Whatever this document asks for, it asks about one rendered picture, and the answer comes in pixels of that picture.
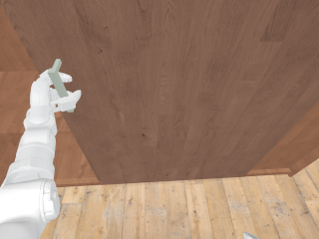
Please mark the robot left forearm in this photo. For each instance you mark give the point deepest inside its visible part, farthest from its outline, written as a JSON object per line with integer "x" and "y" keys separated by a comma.
{"x": 36, "y": 150}

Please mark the robot left hand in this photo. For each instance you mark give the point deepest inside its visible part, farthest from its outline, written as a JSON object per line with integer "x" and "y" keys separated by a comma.
{"x": 42, "y": 95}

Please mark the wardrobe door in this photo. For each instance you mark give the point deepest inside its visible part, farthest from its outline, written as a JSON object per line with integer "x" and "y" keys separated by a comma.
{"x": 295, "y": 144}
{"x": 176, "y": 90}

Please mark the handle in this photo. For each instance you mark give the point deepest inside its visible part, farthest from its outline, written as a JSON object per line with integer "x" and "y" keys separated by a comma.
{"x": 57, "y": 81}

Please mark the robot left upper arm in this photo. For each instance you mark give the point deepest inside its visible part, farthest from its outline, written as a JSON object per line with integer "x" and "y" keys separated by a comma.
{"x": 27, "y": 207}

